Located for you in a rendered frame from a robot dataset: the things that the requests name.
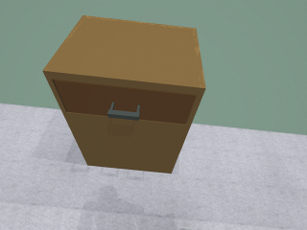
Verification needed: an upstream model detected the cabinet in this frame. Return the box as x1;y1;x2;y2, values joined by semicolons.
42;15;206;173

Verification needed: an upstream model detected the drawer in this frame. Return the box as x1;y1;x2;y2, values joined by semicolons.
54;80;196;125

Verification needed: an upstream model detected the handle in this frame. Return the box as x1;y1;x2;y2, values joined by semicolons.
107;103;140;121

